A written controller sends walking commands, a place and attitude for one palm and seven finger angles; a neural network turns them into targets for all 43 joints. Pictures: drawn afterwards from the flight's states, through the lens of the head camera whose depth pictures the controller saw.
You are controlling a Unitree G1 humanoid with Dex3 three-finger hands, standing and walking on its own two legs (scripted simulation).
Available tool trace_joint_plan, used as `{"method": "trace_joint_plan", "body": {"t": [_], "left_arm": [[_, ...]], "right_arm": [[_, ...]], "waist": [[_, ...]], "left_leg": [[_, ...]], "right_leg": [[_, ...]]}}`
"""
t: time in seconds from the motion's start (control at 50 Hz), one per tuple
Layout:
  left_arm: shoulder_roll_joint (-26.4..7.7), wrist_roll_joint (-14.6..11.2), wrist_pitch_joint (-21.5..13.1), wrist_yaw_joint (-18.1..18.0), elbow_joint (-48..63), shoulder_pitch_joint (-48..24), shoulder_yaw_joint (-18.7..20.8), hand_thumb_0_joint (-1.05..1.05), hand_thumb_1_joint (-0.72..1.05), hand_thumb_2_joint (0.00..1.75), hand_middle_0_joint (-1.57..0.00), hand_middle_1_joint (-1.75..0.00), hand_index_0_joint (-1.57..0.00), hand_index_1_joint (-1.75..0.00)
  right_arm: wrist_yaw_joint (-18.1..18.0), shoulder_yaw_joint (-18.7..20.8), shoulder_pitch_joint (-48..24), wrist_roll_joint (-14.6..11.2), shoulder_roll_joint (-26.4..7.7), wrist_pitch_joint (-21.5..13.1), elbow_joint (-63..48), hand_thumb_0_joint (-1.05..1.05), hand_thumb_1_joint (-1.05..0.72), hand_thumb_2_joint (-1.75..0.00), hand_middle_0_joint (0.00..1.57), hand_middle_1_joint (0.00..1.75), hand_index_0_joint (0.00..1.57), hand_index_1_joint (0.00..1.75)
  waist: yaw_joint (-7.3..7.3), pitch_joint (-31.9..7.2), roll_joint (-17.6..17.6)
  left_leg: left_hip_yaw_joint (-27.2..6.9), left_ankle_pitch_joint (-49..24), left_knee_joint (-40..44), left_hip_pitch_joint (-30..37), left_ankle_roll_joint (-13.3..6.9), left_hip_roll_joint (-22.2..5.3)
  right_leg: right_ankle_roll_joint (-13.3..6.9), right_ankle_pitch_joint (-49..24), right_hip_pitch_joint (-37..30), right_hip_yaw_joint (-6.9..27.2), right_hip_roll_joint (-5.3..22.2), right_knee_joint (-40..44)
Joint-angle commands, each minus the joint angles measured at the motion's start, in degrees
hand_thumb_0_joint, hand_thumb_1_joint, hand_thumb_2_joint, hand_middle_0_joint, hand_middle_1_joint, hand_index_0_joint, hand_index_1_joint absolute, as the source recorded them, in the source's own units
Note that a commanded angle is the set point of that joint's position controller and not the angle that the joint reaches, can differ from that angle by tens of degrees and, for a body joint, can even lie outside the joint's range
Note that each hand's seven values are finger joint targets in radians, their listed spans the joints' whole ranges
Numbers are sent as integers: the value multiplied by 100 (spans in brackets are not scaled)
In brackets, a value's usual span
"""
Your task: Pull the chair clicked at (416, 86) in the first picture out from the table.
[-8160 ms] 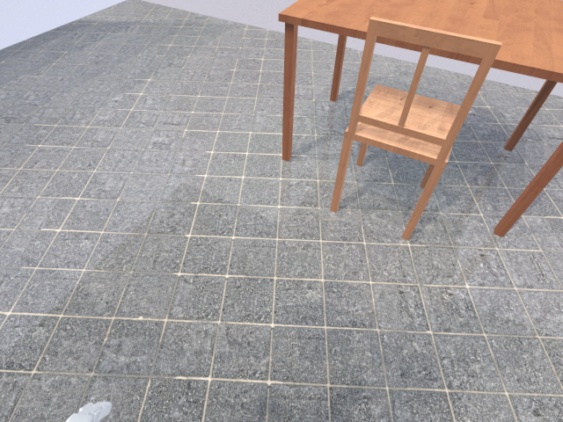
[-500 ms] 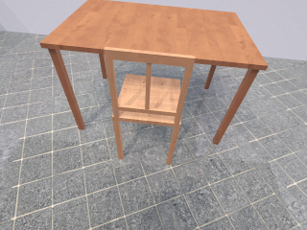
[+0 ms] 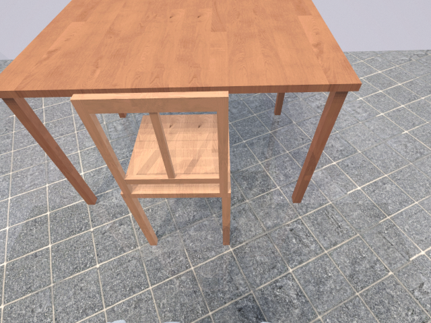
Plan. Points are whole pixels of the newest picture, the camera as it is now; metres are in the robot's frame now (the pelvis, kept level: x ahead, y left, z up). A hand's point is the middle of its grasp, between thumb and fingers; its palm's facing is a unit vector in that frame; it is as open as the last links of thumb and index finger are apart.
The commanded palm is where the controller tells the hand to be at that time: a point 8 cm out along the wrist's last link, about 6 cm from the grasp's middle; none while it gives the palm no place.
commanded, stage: take the last steps up to it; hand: left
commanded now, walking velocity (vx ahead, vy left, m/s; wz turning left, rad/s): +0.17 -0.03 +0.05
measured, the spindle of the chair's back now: (163, 148) +0.57 +0.17 -0.07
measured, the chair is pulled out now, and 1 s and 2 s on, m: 0.00 0.00 0.00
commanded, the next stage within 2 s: come to a stop and stand still in 0.06 s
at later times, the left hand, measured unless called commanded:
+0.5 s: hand out of the picture +0.09 +0.16 -0.17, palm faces +0.06 -0.99 -0.15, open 7.4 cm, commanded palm none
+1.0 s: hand (139, 322) +0.15 +0.18 -0.15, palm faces -0.01 -0.98 -0.21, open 7.4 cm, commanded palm none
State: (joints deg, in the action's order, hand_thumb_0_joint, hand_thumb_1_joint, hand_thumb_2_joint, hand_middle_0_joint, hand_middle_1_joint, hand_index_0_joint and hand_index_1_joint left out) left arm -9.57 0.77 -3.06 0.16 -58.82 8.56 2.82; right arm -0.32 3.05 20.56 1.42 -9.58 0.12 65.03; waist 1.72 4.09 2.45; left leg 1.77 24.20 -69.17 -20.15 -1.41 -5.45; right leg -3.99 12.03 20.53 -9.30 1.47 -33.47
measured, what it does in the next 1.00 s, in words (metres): steps on the spot: left foot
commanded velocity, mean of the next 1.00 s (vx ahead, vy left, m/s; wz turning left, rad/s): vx -0.07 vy -0.01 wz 0.01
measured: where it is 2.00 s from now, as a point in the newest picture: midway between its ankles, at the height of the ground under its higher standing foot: outside the picture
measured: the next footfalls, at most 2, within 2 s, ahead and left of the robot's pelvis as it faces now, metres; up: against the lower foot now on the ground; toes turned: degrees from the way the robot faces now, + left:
left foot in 0.28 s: +0.15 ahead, +0.09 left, +0.00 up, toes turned +4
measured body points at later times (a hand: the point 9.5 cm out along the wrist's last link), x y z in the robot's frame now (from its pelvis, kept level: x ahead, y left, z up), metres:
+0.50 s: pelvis +0.10 +0.00 +0.01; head +0.13 +0.01 +0.46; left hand +0.09 +0.21 -0.15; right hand +0.19 -0.21 -0.14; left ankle +0.13 +0.11 -0.73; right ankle +0.07 -0.08 -0.73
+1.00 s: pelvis +0.07 +0.00 +0.01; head +0.07 +0.00 +0.46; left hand +0.15 +0.23 -0.14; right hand +0.09 -0.23 -0.15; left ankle +0.07 +0.10 -0.73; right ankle +0.07 -0.08 -0.73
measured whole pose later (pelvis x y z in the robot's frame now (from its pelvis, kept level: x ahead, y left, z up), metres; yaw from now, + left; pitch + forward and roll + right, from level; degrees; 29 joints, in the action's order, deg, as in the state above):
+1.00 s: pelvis +0.07 +0.00 +0.01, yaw -1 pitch -1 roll +0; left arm -10.0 0.6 0.5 -2.0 -53.9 12.8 -0.4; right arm -0.4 0.0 16.2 1.4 -9.7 1.2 57.8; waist 0.8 1.0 0.1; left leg 4.3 17.2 -31.7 -13.4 -1.2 -0.9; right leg -2.9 16.8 13.0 -8.0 0.0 -30.8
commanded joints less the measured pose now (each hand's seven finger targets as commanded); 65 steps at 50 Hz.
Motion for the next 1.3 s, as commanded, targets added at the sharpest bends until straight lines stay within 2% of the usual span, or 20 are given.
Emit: {"method": "trace_joint_plan", "body": {"t": [0.0,0.16,0.22,0.26,0.32,0.4,0.54,0.58,0.62,0.64,0.66,0.68,0.72,0.74,0.84,0.88,0.92,1.0,1.1,1.28], "left_arm": [[-522,42,-46,-141,56,433,39,0,90,90,-20,-30,-20,-30],[-576,41,-49,-119,-188,854,39,0,90,90,-20,-30,-20,-30],[-399,-34,23,-168,-309,772,-89,0,90,90,-20,-30,-20,-30],[-202,-63,110,-236,-339,1040,-152,0,90,90,-20,-30,-20,-30],[-360,-50,254,-283,-379,1169,-136,0,90,90,-20,-30,-20,-30],[-501,-20,299,-283,-285,1222,-51,0,90,90,-20,-30,-20,-30],[-399,50,417,-263,-18,1305,28,0,90,90,-20,-30,-20,-30],[-479,76,381,-269,7,1295,23,0,90,90,-20,-30,-20,-30],[-686,58,316,-264,31,992,5,0,90,90,-20,-30,-20,-30],[-703,41,304,-267,49,890,-6,0,90,90,-20,-30,-20,-30],[-698,156,235,-459,275,1218,-80,0,90,90,-20,-30,-20,-30],[-1010,105,161,-441,538,1004,-38,0,90,90,-20,-30,-20,-30],[-987,104,90,-428,754,934,-12,0,90,90,-20,-30,-20,-30],[-1024,116,82,-416,802,1006,-2,0,90,90,-20,-30,-20,-30],[-943,44,175,-351,879,661,-91,0,90,90,-20,-30,-20,-30],[-749,0,201,-314,902,660,-124,0,90,90,-20,-30,-20,-30],[-732,-20,264,-290,822,664,-135,0,90,90,-20,-30,-20,-30],[-706,-20,250,-250,657,773,-164,0,90,90,-20,-30,-20,-30],[-695,-21,240,-227,551,818,-174,0,90,90,-20,-30,-20,-30],[-568,-36,161,-238,119,1061,-271,0,90,90,-20,-30,-20,-30]], "right_arm": [[-6,-8,395,42,-101,-41,-359,0,-90,-90,20,30,20,30],[19,-106,-452,-8,-20,-162,-642,0,-90,-90,20,30,20,30],[-79,-216,-240,-59,-8,-198,-380,0,-90,-90,20,30,20,30],[-156,-192,-344,-63,-401,-223,-402,0,-90,-90,20,30,20,30],[-248,-163,-682,-129,-471,-142,-433,0,-90,-90,20,30,20,30],[-279,-11,-692,-108,-679,-29,-576,0,-90,-90,20,30,20,30],[-273,112,-940,-64,-782,62,-773,0,-90,-90,20,30,20,30],[-231,77,-1013,-68,-588,71,-812,0,-90,-90,20,30,20,30],[-157,-2,-899,-87,-265,133,-745,0,-90,-90,20,30,20,30],[-140,-22,-971,-74,-224,166,-708,0,-90,-90,20,30,20,30],[-81,71,-1098,-71,-672,48,-1143,0,-90,-90,20,30,20,30],[8,0,-874,-73,-371,122,-1163,0,-90,-90,20,30,20,30],[37,-46,-887,-76,-308,117,-1317,0,-90,-90,20,30,20,30],[36,-77,-908,-89,-237,98,-1393,0,-90,-90,20,30,20,30],[7,-162,-315,-66,-303,63,-1186,0,-90,-90,20,30,20,30],[0,-191,-230,-33,-485,-14,-1108,0,-90,-90,20,30,20,30],[-22,-249,-398,-17,-519,-69,-1046,0,-90,-90,20,30,20,30],[-51,-291,-413,-20,-566,-73,-991,0,-90,-90,20,30,20,30],[-41,-320,-243,-6,-545,-76,-810,0,-90,-90,20,30,20,30],[-84,-377,-139,-77,-500,-185,-446,0,-90,-90,20,30,20,30]], "waist": [[83,-258,-789],[-193,-173,-480],[-61,-344,-298],[-233,-337,165],[-304,-211,685],[-202,-705,348],[-300,-838,116],[-294,-811,-469],[-163,-575,-1277],[-183,-406,-1156],[-233,-226,-997],[-133,-609,-1167],[-159,-716,-459],[-177,-640,-596],[21,-102,-753],[-88,32,-113],[-229,16,488],[-252,35,-288],[-201,-9,-173],[-205,-226,-242]], "left_leg": [[-44,-511,452,-447,89,-233],[222,-574,2861,-188,189,5],[48,-2281,4430,1111,284,24],[-454,-4392,4569,1317,-39,-615],[-573,-4587,4752,1159,-269,-710],[-535,-5141,4505,1744,-317,-755],[-689,-4022,4540,1107,-557,-940],[-320,-2771,4197,805,-235,-473],[135,-1126,3782,626,120,184],[87,-567,3596,632,171,216],[274,-347,2824,98,284,338],[16,-324,2231,-142,101,222],[89,-130,2085,-272,85,273],[119,28,2218,-272,80,318],[193,-715,3834,801,62,349],[-309,-1255,4354,726,-119,-80],[-673,-1290,4775,158,-232,-224],[-481,-567,4857,-32,-135,-13],[-455,-310,4959,113,-131,34],[-445,-1484,4900,545,-163,-48]], "right_leg": [[-599,203,-64,1233,1426,2391],[-785,-931,-881,1237,1372,2171],[-260,-1894,-766,781,906,1359],[222,-1174,-794,697,523,1155],[365,-632,-1000,702,460,1038],[344,-960,-895,683,460,731],[295,-152,-876,777,321,212],[168,-1139,-1038,1182,626,828],[-289,-1558,-869,1716,1380,1369],[-477,-1499,-651,1757,1537,1550],[-30,-3762,-874,2066,1285,1286],[-152,-2887,-1069,1670,1388,1176],[-599,-3011,-1312,1554,1456,1031],[-673,-3093,-1286,1520,1465,973],[-319,-447,-245,1275,1014,1175],[6,341,-160,1124,617,1063],[141,429,-784,873,376,905],[72,777,-1055,1096,514,1281],[69,1069,-895,1086,546,1391],[139,-179,-1184,957,558,1194]]}}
